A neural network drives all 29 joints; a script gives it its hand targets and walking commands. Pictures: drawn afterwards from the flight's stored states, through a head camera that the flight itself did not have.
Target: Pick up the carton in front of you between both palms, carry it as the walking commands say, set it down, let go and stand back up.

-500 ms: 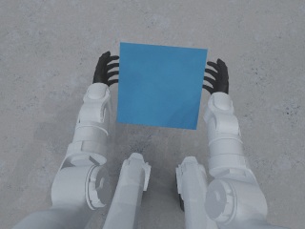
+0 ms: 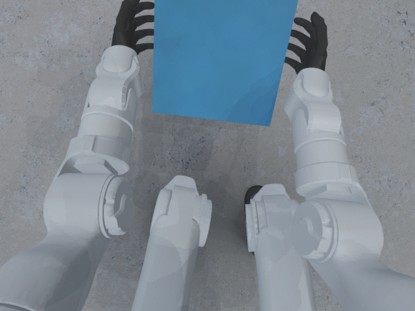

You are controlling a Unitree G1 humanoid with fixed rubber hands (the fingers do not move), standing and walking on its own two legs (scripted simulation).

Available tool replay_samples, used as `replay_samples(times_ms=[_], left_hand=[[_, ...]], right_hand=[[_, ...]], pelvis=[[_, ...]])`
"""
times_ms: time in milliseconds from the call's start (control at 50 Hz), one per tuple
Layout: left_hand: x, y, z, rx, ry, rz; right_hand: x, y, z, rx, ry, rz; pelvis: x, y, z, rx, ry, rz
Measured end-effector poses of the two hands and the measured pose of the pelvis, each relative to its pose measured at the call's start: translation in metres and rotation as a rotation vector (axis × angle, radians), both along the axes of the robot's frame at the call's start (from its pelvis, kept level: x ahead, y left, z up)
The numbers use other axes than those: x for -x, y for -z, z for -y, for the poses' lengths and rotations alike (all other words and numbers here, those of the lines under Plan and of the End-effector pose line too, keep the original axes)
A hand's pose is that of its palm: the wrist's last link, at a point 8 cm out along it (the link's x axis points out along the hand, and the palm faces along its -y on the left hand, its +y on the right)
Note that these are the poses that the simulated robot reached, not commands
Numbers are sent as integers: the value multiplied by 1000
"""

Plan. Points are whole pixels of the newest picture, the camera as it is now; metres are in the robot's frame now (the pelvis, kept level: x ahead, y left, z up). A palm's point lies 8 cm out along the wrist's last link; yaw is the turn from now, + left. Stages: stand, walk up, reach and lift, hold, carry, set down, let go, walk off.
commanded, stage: set down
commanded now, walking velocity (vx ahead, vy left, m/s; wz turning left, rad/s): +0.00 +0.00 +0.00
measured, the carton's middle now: (218, 56) +0.55 +0.04 -0.26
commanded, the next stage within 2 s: none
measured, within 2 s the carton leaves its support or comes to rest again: rests again in 0.96 s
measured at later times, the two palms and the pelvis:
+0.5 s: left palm (132, 33) +0.54 +0.19 -0.17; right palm (309, 57) +0.54 -0.11 -0.17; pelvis +0.01 +0.00 -0.03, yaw +0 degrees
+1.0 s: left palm (134, 29) +0.56 +0.20 -0.19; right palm (309, 52) +0.55 -0.11 -0.19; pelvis +0.02 +0.00 -0.03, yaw -1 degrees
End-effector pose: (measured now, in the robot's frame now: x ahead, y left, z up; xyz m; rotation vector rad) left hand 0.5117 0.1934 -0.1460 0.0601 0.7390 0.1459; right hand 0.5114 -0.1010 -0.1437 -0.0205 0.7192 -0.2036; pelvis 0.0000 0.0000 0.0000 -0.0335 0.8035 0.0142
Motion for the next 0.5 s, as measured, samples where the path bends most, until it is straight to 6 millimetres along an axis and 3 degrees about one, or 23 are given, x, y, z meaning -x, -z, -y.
replay_samples(times_ms=[80,200,500], left_hand=[[-14,12,4,24,13,37],[-27,15,3,9,42,15],[-30,21,0,44,43,33]], right_hand=[[-10,13,1,-15,11,25],[-21,19,3,-31,-3,24],[-26,24,7,-47,-42,36]], pelvis=[[1,13,-1,5,6,29],[-5,24,-4,4,6,49],[-11,29,0,-3,8,36]])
